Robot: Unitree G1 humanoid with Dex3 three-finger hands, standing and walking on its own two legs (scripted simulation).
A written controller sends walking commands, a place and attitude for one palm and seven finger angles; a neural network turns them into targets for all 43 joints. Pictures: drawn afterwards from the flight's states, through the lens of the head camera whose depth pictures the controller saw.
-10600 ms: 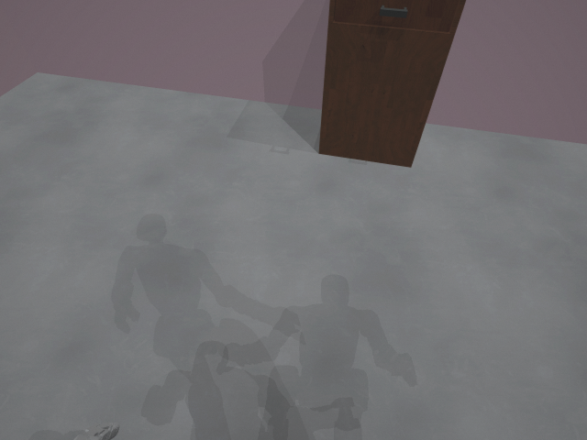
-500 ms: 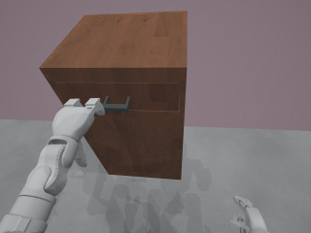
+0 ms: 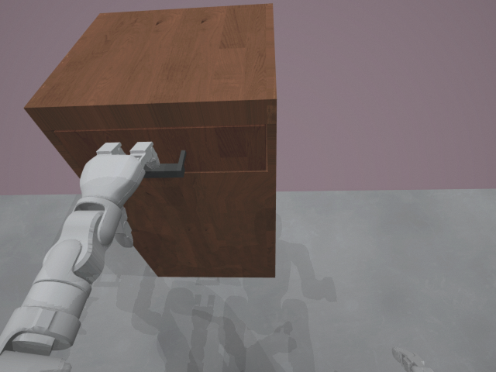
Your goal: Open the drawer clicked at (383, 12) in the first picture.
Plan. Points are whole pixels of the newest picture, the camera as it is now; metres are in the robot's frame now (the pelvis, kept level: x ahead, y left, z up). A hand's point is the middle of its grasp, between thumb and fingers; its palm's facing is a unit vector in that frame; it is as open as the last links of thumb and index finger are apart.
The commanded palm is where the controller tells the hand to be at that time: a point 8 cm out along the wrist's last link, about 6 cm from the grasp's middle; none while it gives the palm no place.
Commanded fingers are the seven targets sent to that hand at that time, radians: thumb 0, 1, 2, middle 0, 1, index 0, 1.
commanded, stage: move the hooked fingers above the handle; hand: left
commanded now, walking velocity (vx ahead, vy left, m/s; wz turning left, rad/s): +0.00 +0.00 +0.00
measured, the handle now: (162, 163) +0.52 +0.25 -0.01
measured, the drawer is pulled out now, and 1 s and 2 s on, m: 0.00 0.00 0.00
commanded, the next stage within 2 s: lower the fingers behind the handle in 1.54 s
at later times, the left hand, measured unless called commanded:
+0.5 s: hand (134, 178) +0.42 +0.26 +0.06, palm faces -0.04 +0.00 -1.00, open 13.8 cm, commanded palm +0.40 +0.26 +0.11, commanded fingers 0.00 -0.50 0.30 -0.30 -1.20 -0.30 -1.20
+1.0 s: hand (141, 164) +0.47 +0.26 +0.05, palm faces -0.03 +0.00 -1.00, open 13.8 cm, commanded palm +0.43 +0.27 +0.10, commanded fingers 0.00 -0.50 0.30 -0.30 -1.20 -0.30 -1.20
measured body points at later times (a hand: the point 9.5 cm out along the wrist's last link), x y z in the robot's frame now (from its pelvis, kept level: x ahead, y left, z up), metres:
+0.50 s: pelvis +0.00 +0.00 -0.01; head +0.06 -0.02 +0.44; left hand +0.42 +0.25 +0.11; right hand +0.11 -0.26 -0.14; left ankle -0.04 +0.12 -0.74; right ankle +0.02 -0.13 -0.74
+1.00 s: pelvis +0.00 +0.01 -0.02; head +0.08 +0.00 +0.43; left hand +0.46 +0.26 +0.10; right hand +0.03 -0.27 -0.15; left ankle -0.04 +0.12 -0.74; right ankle +0.02 -0.13 -0.74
